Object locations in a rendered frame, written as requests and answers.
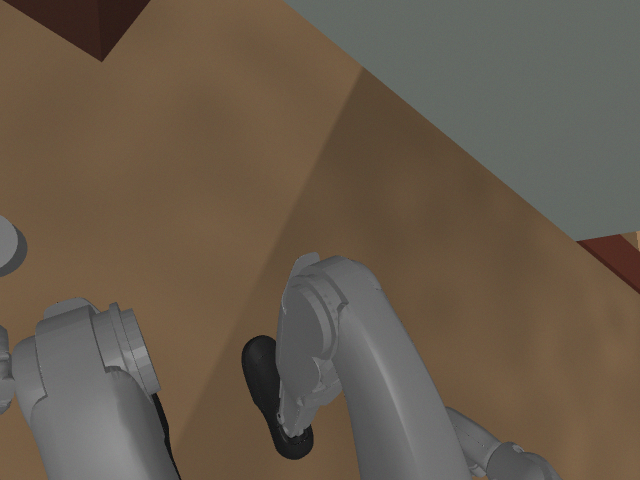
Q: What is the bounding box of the left robot foot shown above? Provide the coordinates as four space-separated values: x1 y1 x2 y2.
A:
151 393 182 480

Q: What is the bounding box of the right robot foot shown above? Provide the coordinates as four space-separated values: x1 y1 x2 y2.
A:
241 335 314 460

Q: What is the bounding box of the right robot hand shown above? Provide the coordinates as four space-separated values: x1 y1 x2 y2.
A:
445 406 503 478

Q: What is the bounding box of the tin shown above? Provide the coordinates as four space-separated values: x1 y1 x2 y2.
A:
0 215 28 277

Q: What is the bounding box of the left robot arm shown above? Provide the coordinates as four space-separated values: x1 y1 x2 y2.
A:
0 325 16 415

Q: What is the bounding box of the right robot arm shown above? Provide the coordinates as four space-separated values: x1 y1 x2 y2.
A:
486 442 562 480

